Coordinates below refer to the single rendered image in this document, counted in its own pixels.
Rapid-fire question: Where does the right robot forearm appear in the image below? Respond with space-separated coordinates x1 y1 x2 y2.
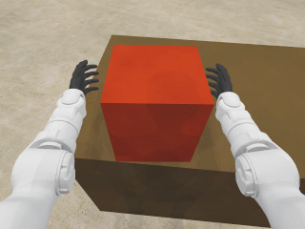
215 92 300 188

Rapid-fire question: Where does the right robot hand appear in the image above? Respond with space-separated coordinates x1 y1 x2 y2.
205 63 233 100

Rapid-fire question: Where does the carton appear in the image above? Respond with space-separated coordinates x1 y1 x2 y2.
100 45 214 162

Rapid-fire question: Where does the left robot upper arm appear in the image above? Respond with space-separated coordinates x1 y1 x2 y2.
0 148 75 229

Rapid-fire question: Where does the left robot hand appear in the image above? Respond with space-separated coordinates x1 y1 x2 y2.
69 59 99 95

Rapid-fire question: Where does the right robot upper arm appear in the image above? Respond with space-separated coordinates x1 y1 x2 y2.
235 148 305 229

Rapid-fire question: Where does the pedestal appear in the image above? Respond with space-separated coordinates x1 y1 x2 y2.
73 34 305 228

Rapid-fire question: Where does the left robot forearm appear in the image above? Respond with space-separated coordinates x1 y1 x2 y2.
10 89 87 190

